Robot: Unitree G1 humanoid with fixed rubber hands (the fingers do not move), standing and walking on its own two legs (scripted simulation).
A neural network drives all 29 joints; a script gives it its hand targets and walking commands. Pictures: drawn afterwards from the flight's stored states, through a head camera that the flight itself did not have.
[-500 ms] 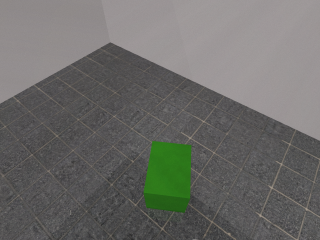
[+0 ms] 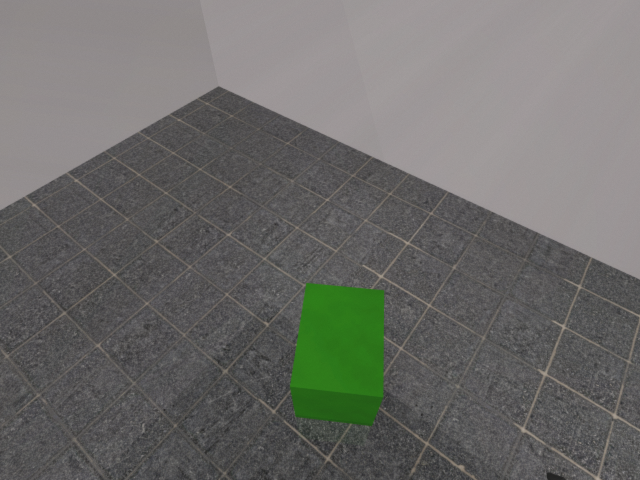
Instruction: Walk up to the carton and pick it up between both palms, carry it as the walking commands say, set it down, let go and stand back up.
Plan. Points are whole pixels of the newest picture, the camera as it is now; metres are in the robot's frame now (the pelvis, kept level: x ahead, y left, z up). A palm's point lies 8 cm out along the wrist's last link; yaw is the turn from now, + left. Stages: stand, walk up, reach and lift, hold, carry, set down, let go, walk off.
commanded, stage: walk up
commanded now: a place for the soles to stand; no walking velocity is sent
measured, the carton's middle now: (339, 354) +0.54 -0.03 -0.61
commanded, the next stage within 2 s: none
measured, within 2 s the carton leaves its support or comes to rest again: neither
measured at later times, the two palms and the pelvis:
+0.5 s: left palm out of the picture +0.06 +0.34 -0.11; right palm out of the picture +0.09 -0.28 -0.10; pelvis +0.01 +0.03 +0.00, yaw -1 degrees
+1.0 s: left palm out of the picture +0.11 +0.35 -0.09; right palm out of the picture +0.07 -0.27 -0.11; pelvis +0.02 +0.04 +0.00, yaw -5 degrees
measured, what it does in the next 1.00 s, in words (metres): steps on the spot: right foot, then left foot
